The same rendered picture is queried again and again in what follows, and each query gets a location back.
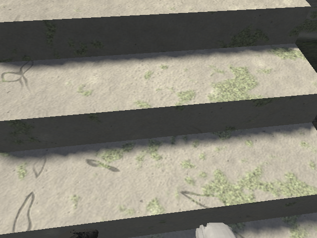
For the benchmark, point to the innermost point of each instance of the robot left hand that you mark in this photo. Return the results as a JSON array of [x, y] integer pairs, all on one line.
[[80, 233]]

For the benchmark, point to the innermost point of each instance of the right robot thigh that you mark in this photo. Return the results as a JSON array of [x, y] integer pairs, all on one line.
[[215, 230]]

